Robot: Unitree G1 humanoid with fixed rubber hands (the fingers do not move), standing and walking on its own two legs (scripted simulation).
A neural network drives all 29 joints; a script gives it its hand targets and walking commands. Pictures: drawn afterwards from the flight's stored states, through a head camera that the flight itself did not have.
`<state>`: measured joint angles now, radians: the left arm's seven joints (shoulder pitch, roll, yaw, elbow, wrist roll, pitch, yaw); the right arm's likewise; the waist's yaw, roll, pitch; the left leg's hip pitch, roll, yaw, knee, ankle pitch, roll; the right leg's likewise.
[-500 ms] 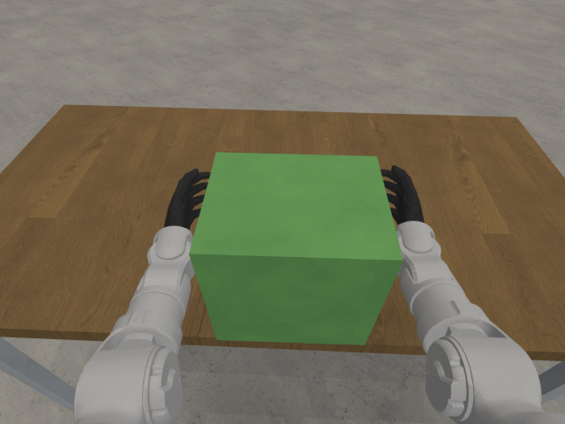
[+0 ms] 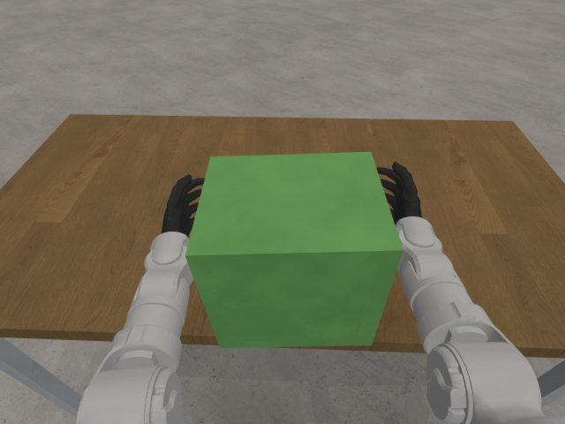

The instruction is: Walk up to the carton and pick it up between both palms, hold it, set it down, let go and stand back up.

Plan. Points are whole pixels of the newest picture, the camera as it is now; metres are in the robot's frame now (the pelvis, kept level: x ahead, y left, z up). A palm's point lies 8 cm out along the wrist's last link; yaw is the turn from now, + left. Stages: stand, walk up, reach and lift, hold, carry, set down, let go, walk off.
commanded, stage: reach and lift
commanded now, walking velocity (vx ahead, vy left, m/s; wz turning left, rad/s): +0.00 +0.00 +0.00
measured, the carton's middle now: (292, 253) +0.38 +0.00 +0.05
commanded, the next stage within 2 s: hold in 1.78 s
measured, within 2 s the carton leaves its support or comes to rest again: neither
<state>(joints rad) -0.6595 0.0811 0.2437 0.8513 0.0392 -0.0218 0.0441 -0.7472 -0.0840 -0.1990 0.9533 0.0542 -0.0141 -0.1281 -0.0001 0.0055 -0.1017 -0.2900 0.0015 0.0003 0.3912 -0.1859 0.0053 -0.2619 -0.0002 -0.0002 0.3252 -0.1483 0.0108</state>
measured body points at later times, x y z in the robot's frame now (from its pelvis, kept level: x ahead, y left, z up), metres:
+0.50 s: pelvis -0.02 +0.00 +0.00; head -0.04 +0.01 +0.45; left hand +0.39 +0.18 +0.15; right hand +0.40 -0.17 +0.14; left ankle +0.00 +0.11 -0.75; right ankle +0.01 -0.13 -0.75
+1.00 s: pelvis -0.02 +0.00 +0.00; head -0.06 +0.01 +0.45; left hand +0.38 +0.18 +0.18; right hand +0.39 -0.16 +0.17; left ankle +0.00 +0.11 -0.75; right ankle +0.01 -0.13 -0.75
